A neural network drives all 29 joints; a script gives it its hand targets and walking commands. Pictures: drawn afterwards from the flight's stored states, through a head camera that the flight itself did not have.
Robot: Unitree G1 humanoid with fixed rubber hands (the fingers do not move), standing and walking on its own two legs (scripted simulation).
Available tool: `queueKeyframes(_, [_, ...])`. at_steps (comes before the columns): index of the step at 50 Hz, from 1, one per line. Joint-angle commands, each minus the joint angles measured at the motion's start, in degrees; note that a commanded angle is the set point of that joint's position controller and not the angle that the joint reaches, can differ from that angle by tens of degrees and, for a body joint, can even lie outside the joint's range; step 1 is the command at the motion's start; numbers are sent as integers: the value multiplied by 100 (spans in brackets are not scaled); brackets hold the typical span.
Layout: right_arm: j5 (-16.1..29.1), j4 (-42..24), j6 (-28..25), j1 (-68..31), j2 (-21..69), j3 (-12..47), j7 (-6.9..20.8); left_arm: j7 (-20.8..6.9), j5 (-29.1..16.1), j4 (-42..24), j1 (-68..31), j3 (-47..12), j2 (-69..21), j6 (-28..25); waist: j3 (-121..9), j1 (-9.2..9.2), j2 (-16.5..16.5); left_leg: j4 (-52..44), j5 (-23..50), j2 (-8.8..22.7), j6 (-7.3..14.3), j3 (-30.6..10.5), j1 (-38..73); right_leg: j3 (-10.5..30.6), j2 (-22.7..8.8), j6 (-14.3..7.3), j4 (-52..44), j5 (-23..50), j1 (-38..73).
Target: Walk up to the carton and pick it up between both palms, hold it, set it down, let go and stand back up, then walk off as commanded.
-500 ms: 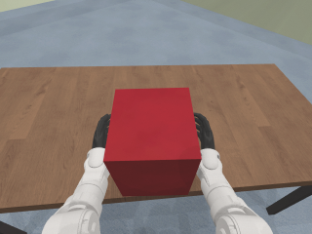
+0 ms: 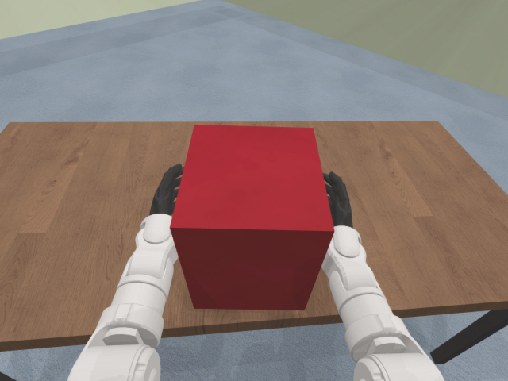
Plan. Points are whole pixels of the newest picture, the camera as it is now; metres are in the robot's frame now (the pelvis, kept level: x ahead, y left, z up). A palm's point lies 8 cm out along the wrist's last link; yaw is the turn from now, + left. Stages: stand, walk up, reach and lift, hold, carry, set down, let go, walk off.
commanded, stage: reach and lift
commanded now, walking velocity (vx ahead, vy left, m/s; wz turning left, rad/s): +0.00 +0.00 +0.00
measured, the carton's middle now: (251, 221) +0.37 +0.01 +0.06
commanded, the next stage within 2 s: hold in 1.66 s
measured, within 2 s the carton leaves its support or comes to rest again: neither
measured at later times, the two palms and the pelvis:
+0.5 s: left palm (149, 188) +0.35 +0.16 +0.15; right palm (344, 203) +0.34 -0.13 +0.14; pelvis -0.02 +0.00 +0.00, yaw +0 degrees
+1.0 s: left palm (144, 181) +0.35 +0.17 +0.16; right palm (341, 190) +0.35 -0.12 +0.16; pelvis -0.02 +0.00 +0.00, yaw +0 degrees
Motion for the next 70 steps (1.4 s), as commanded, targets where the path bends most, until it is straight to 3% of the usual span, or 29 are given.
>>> queueKeyframes(1, [422,-1710,408,-3212,3199,3135,659,-1131,278,-1787,-2736,-2341,-4161,555,-1487,-291,168,-460,2225,-347,-293,-6,976,-62,312,-95,-565,1947,1045])
queueKeyframes(3, [513,-2219,479,-3454,3204,3242,616,-1283,306,-1933,-2419,-2246,-4090,922,-1584,-155,103,-423,2107,-387,-226,36,1015,8,244,-38,-498,2149,1238])
queueKeyframes(4, [508,-2230,480,-3804,3163,3114,600,-1310,197,-2093,-2894,-2358,-3998,973,-1814,-334,27,-360,2086,-383,-237,3,923,-66,246,4,-454,2166,1164])
queueKeyframes(5, [463,-2152,545,-3751,3148,3098,616,-1304,283,-2065,-2883,-2362,-4015,1086,-1662,-244,185,-427,1953,-365,-246,-4,923,-29,227,-34,-510,1909,1105])
queueKeyframes(8, [437,-2121,787,-3886,2987,2772,636,-1361,409,-1835,-2830,-2061,-3839,1467,-1104,-368,-3,-571,1299,-390,-160,98,820,-108,236,31,-558,1292,1035])
queueKeyframes(11, [546,-2564,812,-4422,3120,2708,659,-1354,175,-2259,-3259,-2338,-3975,1680,-1648,-407,170,-515,1367,-386,-150,96,877,-138,254,16,-523,1211,1059])
queueKeyframes(13, [553,-2473,826,-4827,2992,2557,665,-1300,64,-2260,-3646,-2554,-4004,1757,-1685,-540,266,-449,1367,-344,-217,38,808,-191,250,2,-513,1173,948])
queueKeyframes(17, [418,-2109,1063,-4973,2774,2087,779,-1338,368,-1883,-3556,-1973,-3865,2182,-973,-471,203,-820,396,-312,-93,129,591,-264,236,18,-612,203,916])
queueKeyframes(18, [425,-2293,1009,-5093,2778,2155,796,-1336,272,-2129,-3520,-2092,-3996,2230,-1474,-466,129,-753,817,-271,-94,98,740,-281,262,15,-567,584,1061])
queueKeyframes(20, [398,-1827,1115,-5040,2730,1923,794,-1348,438,-1623,-3582,-1832,-3818,2346,-890,-493,251,-751,516,-288,-118,144,603,-257,239,1,-619,212,831])
queueKeyframes(23, [580,-1985,1119,-5182,2741,1991,799,-1326,372,-2106,-3612,-1948,-3986,2440,-1313,-560,237,-639,1064,-257,-161,94,886,-344,311,21,-534,703,1136])
queueKeyframes(25, [445,-1383,1236,-4919,2590,1706,828,-1383,549,-1950,-3659,-1708,-3817,2556,-866,-649,252,-747,627,-248,-140,151,793,-323,288,50,-614,266,994])
queueKeyframes(28, [669,-2098,1189,-5393,2758,1998,788,-1373,382,-2190,-3602,-1815,-3865,2612,-1514,-458,98,-632,1177,-274,-99,149,902,-279,303,72,-556,860,1245])
queueKeyframes(34, [766,-2027,1227,-5515,2799,2073,768,-1323,283,-2429,-3946,-2064,-3912,2663,-1585,-566,346,-507,1387,-239,-186,116,1038,-400,331,21,-525,897,1110])
queueKeyframes(35, [689,-1957,1277,-5645,2653,2008,760,-1357,382,-1975,-3712,-1885,-3812,2744,-1269,-529,242,-601,1050,-253,-147,135,880,-368,307,49,-591,695,1075])
queueKeyframes(37, [642,-1699,1373,-5455,2648,1842,760,-1382,401,-2111,-3962,-1771,-3720,2750,-1221,-586,148,-636,995,-248,-134,143,865,-376,315,56,-597,613,1097])
queueKeyframes(38, [631,-1758,1371,-5575,2684,1841,748,-1413,507,-2003,-3820,-1609,-3645,2812,-1256,-471,149,-662,874,-261,-67,190,811,-350,261,95,-592,558,1185])
queueKeyframes(42, [849,-2166,1390,-5673,2845,2138,702,-1324,210,-2485,-3987,-2074,-3828,2779,-1809,-605,192,-455,1598,-274,-137,110,1075,-338,312,87,-479,1246,1411])
queueKeyframes(46, [563,-1548,1512,-5548,2705,1676,721,-1439,475,-2049,-4108,-1680,-3623,2897,-1022,-593,220,-750,610,-280,-94,195,753,-349,252,90,-637,365,1072])
queueKeyframes(48, [618,-1594,1442,-5717,2694,1634,751,-1425,370,-2237,-4339,-1802,-3657,2846,-1347,-646,348,-730,714,-249,-126,190,891,-380,252,82,-587,409,1019])
queueKeyframes(50, [656,-1688,1490,-5752,2814,1772,746,-1380,349,-2228,-4325,-1780,-3576,2826,-1496,-539,220,-675,900,-275,-64,213,886,-344,235,100,-561,653,1166])
queueKeyframes(52, [718,-1676,1560,-5717,2737,1817,692,-1426,367,-1951,-4033,-1690,-3600,2919,-1282,-636,79,-663,970,-285,-53,210,924,-319,255,123,-602,791,1249])
queueKeyframes(53, [831,-2207,1471,-5960,2900,1986,676,-1416,238,-2461,-4274,-1920,-3752,2867,-1870,-563,226,-530,1419,-296,-122,195,1091,-365,311,113,-491,1159,1463])
queueKeyframes(54, [896,-1868,1562,-5685,2879,2038,676,-1393,289,-2372,-4142,-1844,-3629,2916,-1651,-556,252,-530,1559,-306,-104,204,1141,-321,303,121,-482,1271,1448])
queueKeyframes(56, [789,-1663,1632,-5677,2707,1794,649,-1463,400,-2164,-4090,-1750,-3598,3003,-1213,-672,285,-587,1226,-302,-124,202,1027,-315,259,117,-555,1012,1268])
queueKeyframes(57, [731,-1515,1660,-5585,2665,1736,664,-1490,507,-2133,-4115,-1587,-3515,3014,-1057,-564,256,-676,1016,-298,-96,219,889,-344,263,122,-567,787,1265])
queueKeyframes(58, [751,-1759,1620,-5649,2731,1753,651,-1491,331,-2540,-4407,-1843,-3642,2978,-1514,-714,341,-602,1215,-273,-157,180,1031,-365,286,119,-518,895,1339])
queueKeyframes(63, [857,-1821,1676,-5963,2762,1863,654,-1441,327,-2205,-4250,-1822,-3628,3028,-1307,-630,230,-618,1172,-287,-104,203,948,-336,284,115,-551,826,1273])
queueKeyframes(70, [891,-1745,1703,-5943,2799,1870,643,-1433,228,-2591,-4556,-2007,-3685,3028,-1532,-661,402,-568,1295,-266,-193,158,1012,-380,298,82,-500,897,1292])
